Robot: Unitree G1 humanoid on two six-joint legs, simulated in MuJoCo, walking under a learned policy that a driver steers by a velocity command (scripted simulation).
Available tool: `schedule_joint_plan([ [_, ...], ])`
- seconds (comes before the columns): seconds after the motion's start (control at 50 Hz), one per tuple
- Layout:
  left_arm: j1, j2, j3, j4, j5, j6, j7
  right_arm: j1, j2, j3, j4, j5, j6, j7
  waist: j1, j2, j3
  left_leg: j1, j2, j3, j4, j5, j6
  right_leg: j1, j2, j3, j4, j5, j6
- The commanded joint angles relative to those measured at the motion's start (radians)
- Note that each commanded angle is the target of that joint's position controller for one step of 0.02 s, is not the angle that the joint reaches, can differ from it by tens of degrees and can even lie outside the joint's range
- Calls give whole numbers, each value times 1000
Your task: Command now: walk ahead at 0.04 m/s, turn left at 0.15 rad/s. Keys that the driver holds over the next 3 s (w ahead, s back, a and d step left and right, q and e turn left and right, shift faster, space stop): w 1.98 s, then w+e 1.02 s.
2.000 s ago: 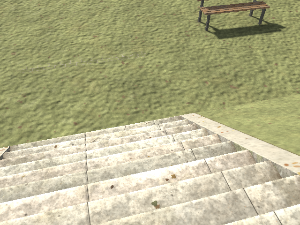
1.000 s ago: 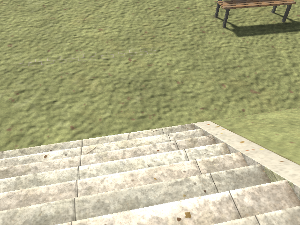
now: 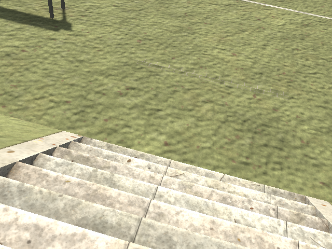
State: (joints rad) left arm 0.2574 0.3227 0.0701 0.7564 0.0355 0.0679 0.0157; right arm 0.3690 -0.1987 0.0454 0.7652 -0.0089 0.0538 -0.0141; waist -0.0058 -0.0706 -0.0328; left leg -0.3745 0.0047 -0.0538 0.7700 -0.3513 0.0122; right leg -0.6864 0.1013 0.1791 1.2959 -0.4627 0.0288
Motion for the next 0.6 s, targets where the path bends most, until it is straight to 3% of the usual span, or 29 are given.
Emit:
schedule_joint_plan([
  [0.02,74,-2,2,2,-10,-7,-13,-191,-94,-10,-64,-32,-46,-12,104,311,30,-179,150,-304,-481,-184,74,-32,95,7,334,216,47],
  [0.04,103,8,5,17,-11,-5,-26,-196,-104,-22,-52,-24,-57,-4,132,265,6,-204,155,-288,-475,-178,104,1,93,-23,425,254,54],
  [0.06,56,6,-2,2,-17,1,-36,-168,-87,-19,-45,-15,-59,-2,122,195,29,-181,154,-272,-462,-264,121,-62,80,-50,406,232,62],
  [0.1,-46,-39,-30,-20,-9,7,-49,-56,-84,-20,-14,7,-65,-8,50,140,89,-73,175,-307,-452,-327,160,-209,49,-52,364,205,61],
  [0.16,-129,-58,-53,-57,23,-4,-49,120,-140,-50,55,8,-74,-22,-21,147,100,138,183,-341,-440,-361,182,-296,-11,-57,70,268,36],
  [0.18,-144,-52,-52,-60,28,-8,-49,165,-161,-63,72,6,-74,-23,-43,167,88,176,190,-357,-445,-362,194,-271,-24,-69,-6,273,30],
  [0.22,-133,-25,-43,-40,24,-26,-50,160,-202,-84,72,1,-79,-13,-36,193,74,89,221,-348,-461,-313,235,-83,-53,-126,-97,361,11],
  [0.26,-118,-26,-46,-32,10,-25,-60,125,-193,-91,48,2,-72,1,-36,229,90,-9,199,-304,-474,-316,248,66,-67,-183,-207,275,-8],
  [0.28,-75,-25,-40,-4,19,-23,-57,119,-204,-98,53,2,-76,6,-28,234,78,-58,230,-329,-449,-249,268,155,-84,-171,-70,353,-22],
  [0.3,-113,-32,-51,-31,-10,-27,-58,95,-179,-93,32,-2,-67,7,-31,211,136,-45,189,-278,-458,-259,251,122,-82,-208,-310,134,-31],
  [0.32,-101,-57,-59,-19,-18,-31,-54,88,-192,-101,28,-4,-59,6,-45,215,143,-98,175,-241,-444,-167,243,251,-77,-244,-376,63,-35],
  [0.36,105,-66,-56,46,-27,-38,-40,40,-213,-114,17,-10,-51,1,37,204,124,-207,173,-222,-331,3,235,518,-38,-303,-472,-19,-53],
  [0.38,254,-68,-50,92,-27,-44,-32,-2,-205,-115,10,-7,-47,-5,127,143,121,-281,138,-179,-194,79,214,680,-28,-326,-615,45,-57],
  [0.4,268,-60,-46,85,-23,-69,-23,37,-140,-106,32,-1,-44,-9,131,-9,126,-300,52,-99,127,160,172,743,-100,-119,-886,-112,-85],
  [0.42,324,-21,-61,70,-41,-91,-15,66,-7,-74,29,-12,-58,-5,67,-185,80,-522,-44,-42,466,-268,114,855,-365,255,-811,153,-107],
  [0.44,464,91,-24,131,-68,-84,-24,-54,-128,-111,-38,5,-72,-1,142,-177,126,-785,-157,-106,438,-267,108,902,-437,571,-953,307,-170],
  [0.46,474,94,-20,160,-56,-88,-15,-113,-154,-126,-36,-1,-74,-5,116,-60,188,-880,-132,-180,491,-200,98,907,-466,573,-949,330,-194],
  [0.48,429,88,-14,170,-34,-95,-6,-101,-139,-123,2,-21,-74,-4,70,4,206,-836,-81,-188,472,-101,91,822,-458,446,-911,408,-178],
  [0.5,362,41,-26,157,-18,-97,-6,-62,-118,-120,46,-21,-67,2,26,21,192,-755,-62,-164,454,-32,74,736,-398,319,-865,496,-153],
  [0.52,310,0,-36,142,-16,-99,-6,-23,-100,-118,83,-19,-54,11,-14,9,163,-657,-44,-140,433,44,57,636,-348,224,-850,537,-144],
  [0.54,276,8,-33,147,4,-108,-10,17,-103,-124,135,-18,-44,17,-41,-26,119,-513,-53,-133,461,196,65,537,-302,135,-847,583,-156],
  [0.58,261,-6,-35,150,-20,-106,-13,-37,-91,-121,148,-11,-32,20,-55,-33,89,-432,-79,-92,488,344,64,441,-260,46,-812,620,-153],
  [0.6,240,-27,-43,159,-27,-121,-8,-73,-105,-124,147,-15,-40,31,-77,14,96,-415,-68,-122,345,499,70,430,-203,-16,-788,442,-126],
])
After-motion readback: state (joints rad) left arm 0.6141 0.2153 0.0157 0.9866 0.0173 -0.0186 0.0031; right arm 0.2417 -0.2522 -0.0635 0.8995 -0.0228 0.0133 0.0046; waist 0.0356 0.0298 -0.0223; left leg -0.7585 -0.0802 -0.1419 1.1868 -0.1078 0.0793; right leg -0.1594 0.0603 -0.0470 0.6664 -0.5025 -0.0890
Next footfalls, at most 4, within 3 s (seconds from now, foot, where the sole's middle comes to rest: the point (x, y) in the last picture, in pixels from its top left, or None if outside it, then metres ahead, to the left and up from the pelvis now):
0.40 right None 0.10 -0.11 -0.75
0.90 left None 0.41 0.04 -0.94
1.34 right None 0.64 -0.15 -1.13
1.88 left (140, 233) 0.96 0.02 -1.32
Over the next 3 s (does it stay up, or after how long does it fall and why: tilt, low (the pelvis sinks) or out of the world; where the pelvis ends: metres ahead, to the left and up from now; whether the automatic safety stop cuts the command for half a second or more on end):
stays up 1.41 -0.11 -0.94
